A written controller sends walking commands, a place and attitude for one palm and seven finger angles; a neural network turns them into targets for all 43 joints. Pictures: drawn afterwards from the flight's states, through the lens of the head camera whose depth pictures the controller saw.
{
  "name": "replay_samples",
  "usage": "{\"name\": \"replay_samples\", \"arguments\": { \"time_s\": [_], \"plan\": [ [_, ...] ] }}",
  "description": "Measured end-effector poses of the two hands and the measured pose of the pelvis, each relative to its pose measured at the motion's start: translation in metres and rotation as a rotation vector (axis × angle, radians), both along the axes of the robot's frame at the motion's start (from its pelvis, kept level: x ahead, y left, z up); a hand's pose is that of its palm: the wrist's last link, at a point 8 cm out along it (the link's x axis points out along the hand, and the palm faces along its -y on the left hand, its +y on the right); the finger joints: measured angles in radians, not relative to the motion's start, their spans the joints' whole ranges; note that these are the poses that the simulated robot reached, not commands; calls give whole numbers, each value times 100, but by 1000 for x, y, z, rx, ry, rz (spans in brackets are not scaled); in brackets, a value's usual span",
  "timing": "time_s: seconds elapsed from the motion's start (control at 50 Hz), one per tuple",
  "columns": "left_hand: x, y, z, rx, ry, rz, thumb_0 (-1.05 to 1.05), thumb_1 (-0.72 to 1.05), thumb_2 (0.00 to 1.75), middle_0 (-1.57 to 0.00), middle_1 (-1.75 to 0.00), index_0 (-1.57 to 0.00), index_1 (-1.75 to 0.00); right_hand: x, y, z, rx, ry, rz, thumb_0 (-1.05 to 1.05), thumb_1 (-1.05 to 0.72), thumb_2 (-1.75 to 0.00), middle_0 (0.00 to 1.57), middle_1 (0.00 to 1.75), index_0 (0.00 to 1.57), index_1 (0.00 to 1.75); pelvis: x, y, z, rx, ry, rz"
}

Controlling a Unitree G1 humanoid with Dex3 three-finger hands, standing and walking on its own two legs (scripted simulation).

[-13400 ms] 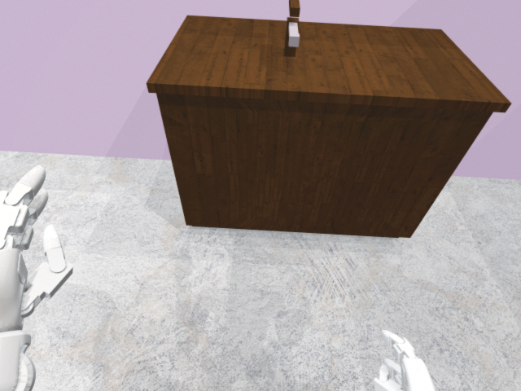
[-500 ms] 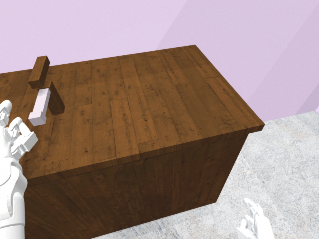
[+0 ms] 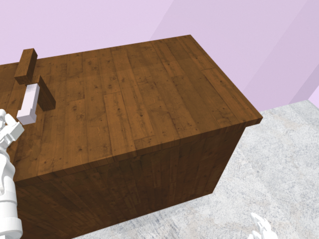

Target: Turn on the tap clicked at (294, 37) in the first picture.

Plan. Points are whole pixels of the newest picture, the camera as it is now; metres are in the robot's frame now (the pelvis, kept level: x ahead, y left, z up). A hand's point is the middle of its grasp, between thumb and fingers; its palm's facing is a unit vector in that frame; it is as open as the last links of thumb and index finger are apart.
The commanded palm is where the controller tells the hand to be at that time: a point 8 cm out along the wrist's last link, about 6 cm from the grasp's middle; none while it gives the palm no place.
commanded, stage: reach beside the lever's end, fingers flat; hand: left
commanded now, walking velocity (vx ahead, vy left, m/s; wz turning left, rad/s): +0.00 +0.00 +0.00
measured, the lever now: (27, 116) +0.35 +0.35 +0.13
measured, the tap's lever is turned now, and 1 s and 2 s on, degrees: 0 3 23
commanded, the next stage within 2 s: push the lever round in 0.50 s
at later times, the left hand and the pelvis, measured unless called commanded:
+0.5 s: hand (23, 124) +0.33 +0.36 +0.12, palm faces +0.58 -0.81 -0.11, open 7.8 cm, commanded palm +0.28 +0.40 +0.13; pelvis +0.01 +0.01 +0.00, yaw -1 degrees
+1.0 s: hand (25, 126) +0.33 +0.35 +0.13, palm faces +0.58 -0.81 -0.08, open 7.8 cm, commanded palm +0.28 +0.38 +0.13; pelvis +0.01 +0.00 +0.00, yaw +0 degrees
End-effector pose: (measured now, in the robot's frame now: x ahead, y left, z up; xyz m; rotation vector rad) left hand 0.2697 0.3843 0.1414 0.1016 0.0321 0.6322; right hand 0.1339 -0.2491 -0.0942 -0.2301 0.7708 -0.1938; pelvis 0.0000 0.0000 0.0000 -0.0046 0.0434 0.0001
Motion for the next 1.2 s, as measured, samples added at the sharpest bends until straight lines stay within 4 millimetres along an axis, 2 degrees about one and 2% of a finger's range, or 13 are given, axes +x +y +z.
{"name": "replay_samples", "arguments": {
  "time_s": [0.2, 0.36, 0.48, 0.7, 0.84, 0.98, 1.2],
  "plan": [
    [19, 16, -11, -16, 39, 9, 2, 90, 90, -16, -15, -15, -15, -25, -6, -7, -7, 79, -35, 1, -90, -90, 21, 30, 20, 30, 1, 2, -2, -5, 34, -6],
    [24, 11, -10, 3, 1, -31, 2, 91, 90, -16, -15, -15, -15, -37, -8, -8, -7, 121, -76, 1, -90, -90, 21, 30, 20, 30, 7, 7, -1, -7, 40, -18],
    [18, 9, -14, -1, 12, -18, 2, 91, 90, -16, -15, -15, -15, -28, -2, -6, 2, 100, -74, 1, -90, -90, 20, 30, 20, 30, 11, 9, 0, -6, 35, -21],
    [5, 15, -11, -10, 1, 2, 2, 90, 90, -16, -15, -15, -15, 7, 10, 0, 14, 21, -19, 1, -90, -90, 21, 30, 20, 30, 12, 9, 0, -6, 26, -9],
    [5, 4, -9, -15, -15, -20, 2, 90, 90, -15, -15, -15, -15, 20, 13, 3, 14, -8, 7, 1, -90, -90, 21, 30, 20, 30, 10, 8, 0, -6, 19, -2],
    [7, -5, -11, -24, -11, -10, 2, 90, 90, -16, -15, -15, -15, 18, 11, 3, 18, -10, 3, 1, -90, -90, 21, 30, 20, 30, 8, 5, -1, -3, 16, -6],
    [4, -10, -9, -22, -19, -7, 2, 91, 90, -16, -15, -15, -15, -2, 0, -3, 15, 35, -25, 1, -90, -90, 21, 30, 20, 30, 4, 1, -1, -2, 9, -8]
  ]
}}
